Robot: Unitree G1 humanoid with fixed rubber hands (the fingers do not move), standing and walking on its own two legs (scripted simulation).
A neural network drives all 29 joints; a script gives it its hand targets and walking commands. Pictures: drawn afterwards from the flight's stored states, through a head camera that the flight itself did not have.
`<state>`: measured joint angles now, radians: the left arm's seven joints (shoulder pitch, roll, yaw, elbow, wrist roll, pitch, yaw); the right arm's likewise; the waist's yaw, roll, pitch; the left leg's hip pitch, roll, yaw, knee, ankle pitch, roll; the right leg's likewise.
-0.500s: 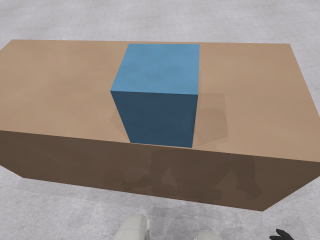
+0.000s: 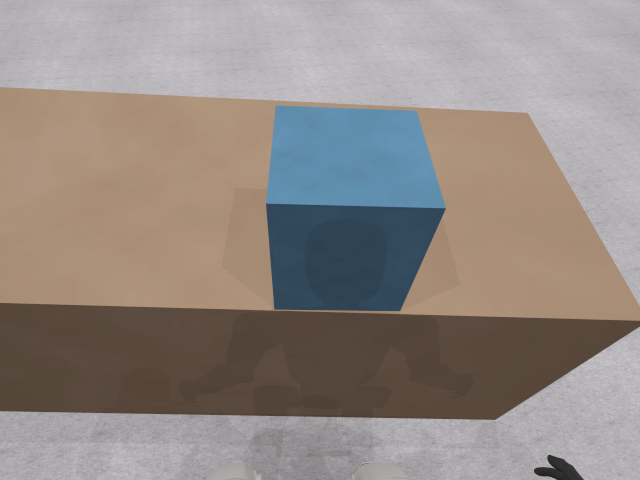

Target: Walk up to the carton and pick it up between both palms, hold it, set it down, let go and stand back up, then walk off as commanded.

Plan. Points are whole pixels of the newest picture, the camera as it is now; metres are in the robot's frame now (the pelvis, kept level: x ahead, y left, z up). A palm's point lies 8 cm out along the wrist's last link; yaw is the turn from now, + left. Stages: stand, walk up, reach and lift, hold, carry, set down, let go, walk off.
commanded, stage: walk up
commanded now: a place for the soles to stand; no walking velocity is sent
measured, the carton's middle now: (342, 215) +0.48 -0.04 +0.03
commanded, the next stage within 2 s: stand in 1.50 s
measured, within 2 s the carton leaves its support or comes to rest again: neither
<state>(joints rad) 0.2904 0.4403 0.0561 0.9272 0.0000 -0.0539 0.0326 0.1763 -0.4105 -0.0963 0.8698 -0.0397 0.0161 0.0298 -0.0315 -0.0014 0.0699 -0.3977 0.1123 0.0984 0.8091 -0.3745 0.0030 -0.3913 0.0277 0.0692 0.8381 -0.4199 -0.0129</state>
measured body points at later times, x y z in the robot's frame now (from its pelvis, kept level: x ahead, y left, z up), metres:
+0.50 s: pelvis +0.02 -0.02 +0.00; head +0.04 -0.02 +0.45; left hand +0.14 +0.30 -0.11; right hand +0.10 -0.35 -0.10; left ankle +0.03 +0.12 -0.71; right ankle +0.02 -0.16 -0.71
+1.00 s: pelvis +0.01 -0.03 +0.00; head +0.02 -0.05 +0.45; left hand +0.15 +0.28 -0.09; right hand +0.09 -0.36 -0.11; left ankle +0.03 +0.12 -0.71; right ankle +0.02 -0.16 -0.71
